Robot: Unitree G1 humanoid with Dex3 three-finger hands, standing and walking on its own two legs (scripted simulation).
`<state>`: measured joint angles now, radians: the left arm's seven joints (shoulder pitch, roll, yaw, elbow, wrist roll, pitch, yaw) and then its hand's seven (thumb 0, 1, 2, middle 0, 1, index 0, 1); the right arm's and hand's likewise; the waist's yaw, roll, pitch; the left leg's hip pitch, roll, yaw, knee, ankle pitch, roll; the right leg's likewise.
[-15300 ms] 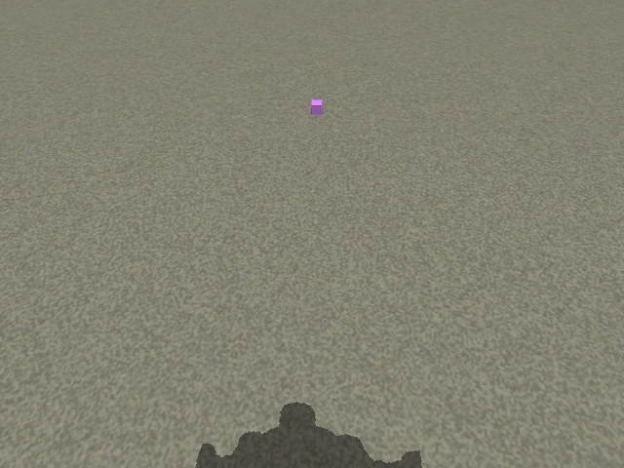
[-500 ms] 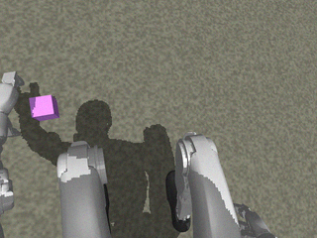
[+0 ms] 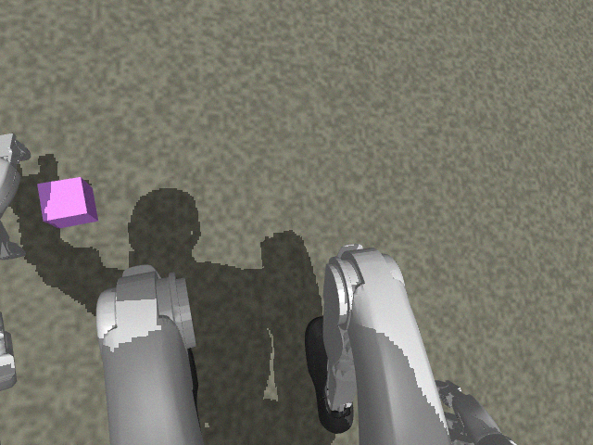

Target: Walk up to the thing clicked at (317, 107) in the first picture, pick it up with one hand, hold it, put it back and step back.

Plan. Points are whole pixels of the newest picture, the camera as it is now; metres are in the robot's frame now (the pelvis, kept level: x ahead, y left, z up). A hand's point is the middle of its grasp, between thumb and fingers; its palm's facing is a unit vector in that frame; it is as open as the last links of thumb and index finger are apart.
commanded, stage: rise first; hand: left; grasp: from above
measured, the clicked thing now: (69, 203) +0.45 +0.33 -0.29
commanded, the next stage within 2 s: approach in 1.22 s
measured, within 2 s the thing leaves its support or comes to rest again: neither
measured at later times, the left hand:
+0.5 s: hand out of the picture +0.40 +0.37 -0.16, palm faces -0.43 -0.13 -0.89, open 14.1 cm
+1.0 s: hand out of the picture +0.40 +0.37 -0.16, palm faces -0.43 -0.13 -0.90, open 13.9 cm
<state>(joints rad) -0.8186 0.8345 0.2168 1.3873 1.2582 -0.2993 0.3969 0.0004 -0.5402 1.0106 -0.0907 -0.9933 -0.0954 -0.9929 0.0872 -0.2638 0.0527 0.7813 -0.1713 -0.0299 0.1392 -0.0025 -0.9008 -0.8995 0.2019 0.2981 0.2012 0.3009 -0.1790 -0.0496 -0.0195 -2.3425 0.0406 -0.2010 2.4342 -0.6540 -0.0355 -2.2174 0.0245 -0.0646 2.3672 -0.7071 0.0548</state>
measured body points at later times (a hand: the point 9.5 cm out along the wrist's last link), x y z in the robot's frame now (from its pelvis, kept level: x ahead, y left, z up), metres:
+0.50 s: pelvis +0.00 +0.00 +0.00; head +0.22 +0.09 +0.38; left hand +0.42 +0.37 -0.11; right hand +0.09 -0.27 -0.10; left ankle +0.08 +0.14 -0.29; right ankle +0.10 -0.13 -0.29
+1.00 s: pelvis +0.00 +0.00 +0.00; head +0.22 +0.09 +0.38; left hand +0.42 +0.37 -0.11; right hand +0.08 -0.27 -0.11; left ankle +0.08 +0.14 -0.29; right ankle +0.10 -0.13 -0.29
